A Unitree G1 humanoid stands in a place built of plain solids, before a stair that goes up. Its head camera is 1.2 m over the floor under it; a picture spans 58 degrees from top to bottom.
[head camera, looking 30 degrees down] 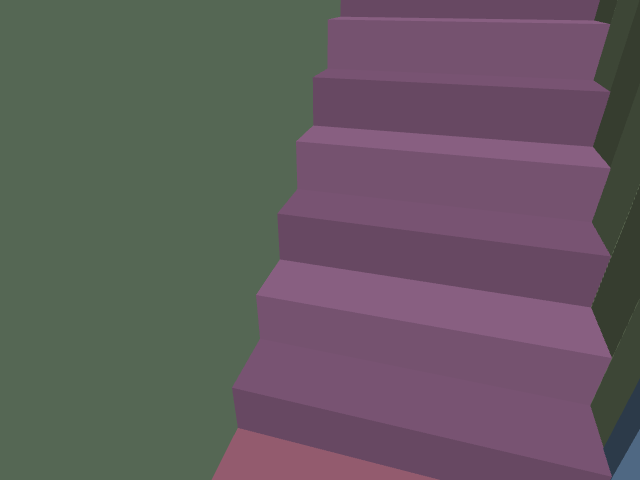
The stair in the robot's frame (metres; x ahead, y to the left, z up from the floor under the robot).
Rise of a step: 0.18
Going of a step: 0.22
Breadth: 1.00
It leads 16 degrees to the right of straight ahead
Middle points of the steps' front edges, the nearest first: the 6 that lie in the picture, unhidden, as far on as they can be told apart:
0.75 -0.22 0.19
0.96 -0.28 0.37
1.17 -0.34 0.55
1.38 -0.40 0.73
1.58 -0.45 0.92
1.79 -0.51 1.10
